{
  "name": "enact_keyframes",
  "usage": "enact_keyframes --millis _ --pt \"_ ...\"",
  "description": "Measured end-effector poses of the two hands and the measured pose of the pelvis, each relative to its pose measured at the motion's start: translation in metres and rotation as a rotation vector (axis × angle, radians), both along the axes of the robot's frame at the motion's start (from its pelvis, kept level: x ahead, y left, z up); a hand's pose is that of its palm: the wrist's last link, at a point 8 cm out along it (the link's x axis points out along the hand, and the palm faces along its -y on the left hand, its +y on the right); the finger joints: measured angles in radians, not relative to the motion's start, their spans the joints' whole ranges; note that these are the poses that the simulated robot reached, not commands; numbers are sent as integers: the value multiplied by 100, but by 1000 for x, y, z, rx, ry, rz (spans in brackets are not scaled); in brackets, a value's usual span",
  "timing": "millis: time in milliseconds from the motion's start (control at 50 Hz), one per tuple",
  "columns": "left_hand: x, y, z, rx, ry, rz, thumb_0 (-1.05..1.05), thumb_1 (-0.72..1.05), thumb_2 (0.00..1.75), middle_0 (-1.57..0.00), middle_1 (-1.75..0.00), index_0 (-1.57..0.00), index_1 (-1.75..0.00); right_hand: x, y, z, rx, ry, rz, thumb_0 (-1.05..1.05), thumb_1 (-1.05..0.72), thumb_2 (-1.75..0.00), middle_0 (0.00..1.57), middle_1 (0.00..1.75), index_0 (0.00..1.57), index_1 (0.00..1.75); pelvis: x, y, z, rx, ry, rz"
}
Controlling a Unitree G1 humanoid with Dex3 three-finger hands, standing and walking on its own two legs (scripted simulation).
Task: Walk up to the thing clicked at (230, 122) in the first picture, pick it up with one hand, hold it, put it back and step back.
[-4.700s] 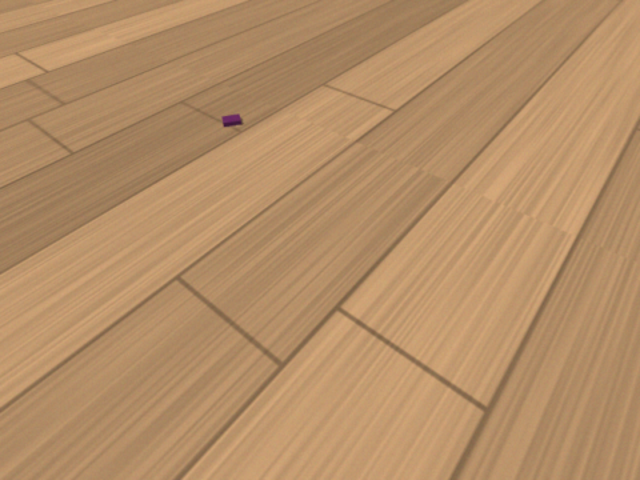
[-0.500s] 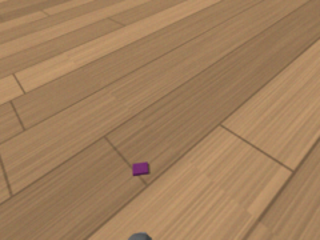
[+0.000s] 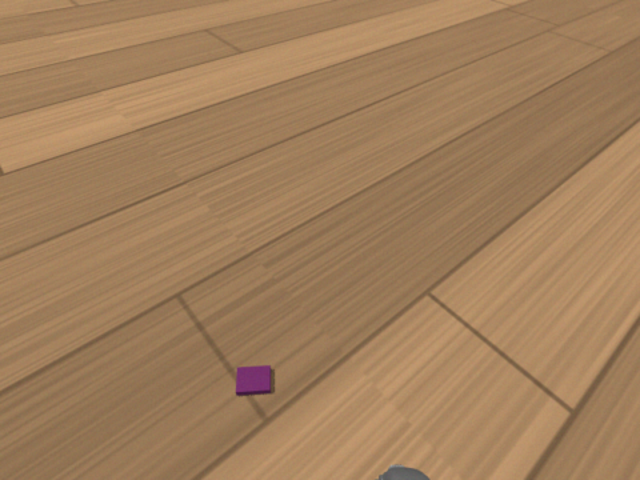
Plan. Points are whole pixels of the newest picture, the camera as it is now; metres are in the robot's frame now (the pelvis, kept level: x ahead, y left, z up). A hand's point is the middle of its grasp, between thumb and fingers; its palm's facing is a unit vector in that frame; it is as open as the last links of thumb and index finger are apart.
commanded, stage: walk up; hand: left
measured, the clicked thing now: (253, 380) +0.57 +0.20 -0.76
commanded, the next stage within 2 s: none
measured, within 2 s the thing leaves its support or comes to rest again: neither
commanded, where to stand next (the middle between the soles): +0.22 -0.03 m, yaw -1 degrees
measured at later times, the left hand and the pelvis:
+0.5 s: hand out of the picture +0.16 +0.22 -0.13, palm faces -0.03 -0.89 -0.45, open 7.4 cm; pelvis +0.11 -0.05 -0.01, yaw -1 degrees
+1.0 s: hand out of the picture +0.14 +0.25 -0.16, palm faces +0.01 -0.93 -0.37, open 7.4 cm; pelvis +0.10 -0.02 +0.00, yaw +1 degrees
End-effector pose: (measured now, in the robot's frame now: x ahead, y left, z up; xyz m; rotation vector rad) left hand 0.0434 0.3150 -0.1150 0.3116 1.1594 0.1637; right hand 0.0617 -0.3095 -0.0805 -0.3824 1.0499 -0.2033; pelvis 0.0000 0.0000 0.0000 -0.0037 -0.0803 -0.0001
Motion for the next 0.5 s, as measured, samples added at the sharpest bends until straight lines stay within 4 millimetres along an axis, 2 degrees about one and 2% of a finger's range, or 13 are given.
enact_keyframes --millis 100,220,280,380,500 --pt "36 -8 12 38 6 -23 1 90 90 -20 -30 -20 -30 13 -20 -15 27 28 -26 0 -90 -90 21 30 21 30 29 -13 -3 22 5 -18" --pt "75 -28 22 135 -23 -19 1 90 90 -20 -30 -20 -30 43 -54 -55 63 88 -50 0 -90 -90 21 30 21 30 69 -42 -20 11 15 -19" --pt "85 -39 30 150 -34 -2 1 90 90 -20 -30 -20 -30 63 -55 -62 79 127 -38 0 -91 -90 21 30 20 30 81 -49 -16 24 16 -18" --pt "93 -52 41 152 -5 0 1 90 90 -20 -30 -21 -30 92 -52 -59 108 131 -23 0 -91 -90 21 30 20 30 95 -53 -4 28 28 -20" --pt "107 -51 29 140 2 4 1 90 90 -20 -30 -21 -30 112 -46 -56 90 147 -21 0 -91 -90 21 30 20 30 107 -50 -6 14 28 -8"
